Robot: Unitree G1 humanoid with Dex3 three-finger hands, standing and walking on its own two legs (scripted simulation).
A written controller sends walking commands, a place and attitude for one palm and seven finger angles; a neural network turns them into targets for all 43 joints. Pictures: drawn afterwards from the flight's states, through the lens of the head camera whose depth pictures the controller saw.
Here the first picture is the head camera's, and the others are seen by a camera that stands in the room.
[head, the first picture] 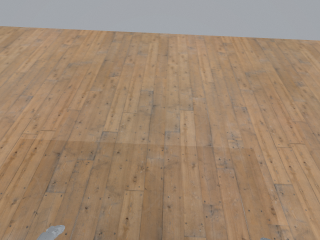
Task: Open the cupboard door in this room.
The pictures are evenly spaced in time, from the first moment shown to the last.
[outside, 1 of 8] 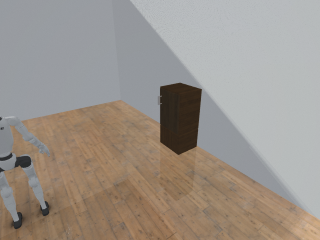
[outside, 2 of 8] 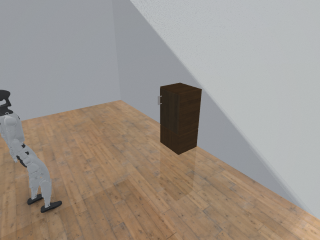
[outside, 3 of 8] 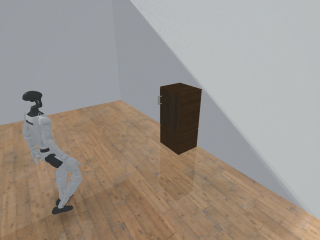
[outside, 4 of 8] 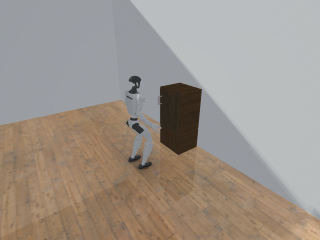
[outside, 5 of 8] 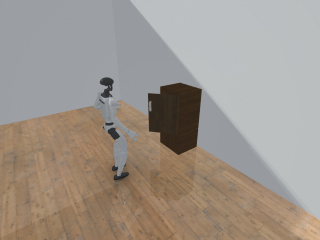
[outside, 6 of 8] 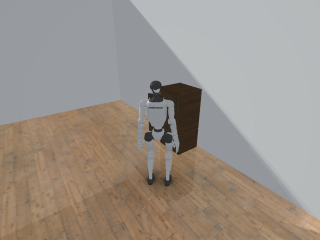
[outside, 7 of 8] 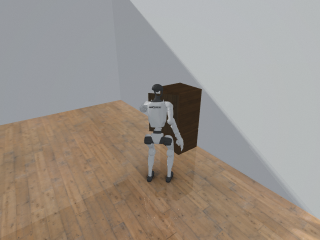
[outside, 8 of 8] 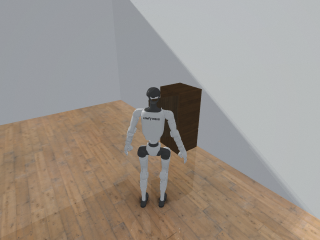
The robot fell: no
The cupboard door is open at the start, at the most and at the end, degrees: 0 79 79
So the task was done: yes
